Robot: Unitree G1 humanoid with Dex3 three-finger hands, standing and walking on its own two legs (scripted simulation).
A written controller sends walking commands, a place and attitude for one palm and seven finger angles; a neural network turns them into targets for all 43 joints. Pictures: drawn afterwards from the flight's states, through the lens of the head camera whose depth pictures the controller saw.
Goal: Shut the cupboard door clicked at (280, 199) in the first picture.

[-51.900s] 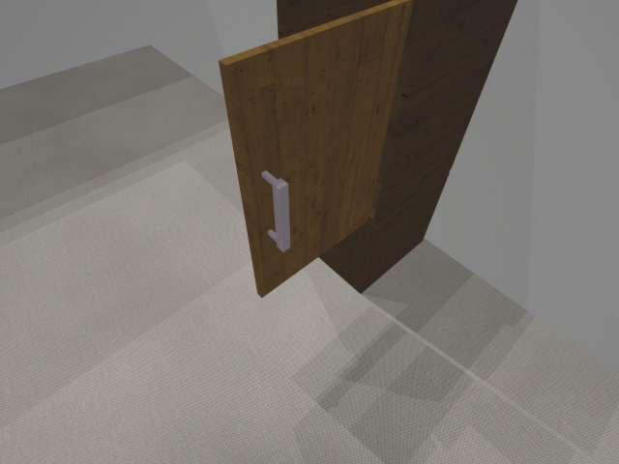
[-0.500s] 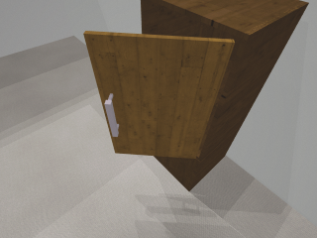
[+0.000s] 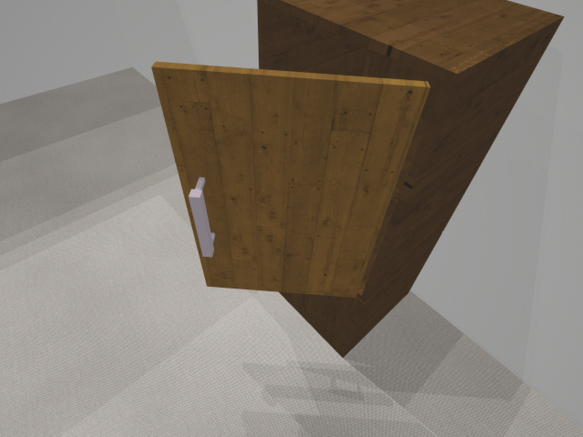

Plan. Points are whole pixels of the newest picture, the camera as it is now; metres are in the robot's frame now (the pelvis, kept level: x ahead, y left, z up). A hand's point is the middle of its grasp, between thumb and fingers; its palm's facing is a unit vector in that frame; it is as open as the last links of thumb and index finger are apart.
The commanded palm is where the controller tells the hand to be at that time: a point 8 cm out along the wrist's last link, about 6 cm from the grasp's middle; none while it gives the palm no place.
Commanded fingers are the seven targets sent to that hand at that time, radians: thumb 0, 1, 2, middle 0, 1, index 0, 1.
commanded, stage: shuffle to correct the standing spot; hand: left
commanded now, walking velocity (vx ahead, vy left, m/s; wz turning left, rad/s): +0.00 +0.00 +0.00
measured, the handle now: (204, 218) +0.51 +0.20 -0.05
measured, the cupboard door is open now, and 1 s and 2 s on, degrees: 44 44 44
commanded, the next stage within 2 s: come to a stop and stand still in 0.20 s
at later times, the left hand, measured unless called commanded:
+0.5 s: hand out of the picture +0.01 +0.16 -0.19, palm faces +0.04 -0.99 -0.15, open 7.4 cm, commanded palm none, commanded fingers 0.00 0.90 0.90 -0.20 -0.30 -0.20 -0.30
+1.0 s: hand out of the picture +0.03 +0.20 -0.17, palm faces -0.01 -0.97 -0.25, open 7.4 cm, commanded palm none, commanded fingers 0.00 0.90 0.90 -0.20 -0.30 -0.20 -0.30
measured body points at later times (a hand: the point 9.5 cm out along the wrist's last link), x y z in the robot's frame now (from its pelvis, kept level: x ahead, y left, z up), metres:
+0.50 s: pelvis +0.05 +0.00 -0.01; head +0.07 +0.02 +0.44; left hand +0.01 +0.21 -0.18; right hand +0.03 -0.21 -0.16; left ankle +0.01 +0.10 -0.74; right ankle +0.02 -0.13 -0.74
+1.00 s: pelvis -0.02 +0.01 -0.01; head -0.04 +0.00 +0.44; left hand +0.03 +0.25 -0.15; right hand +0.04 -0.23 -0.15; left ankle +0.00 +0.10 -0.74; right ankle +0.02 -0.13 -0.74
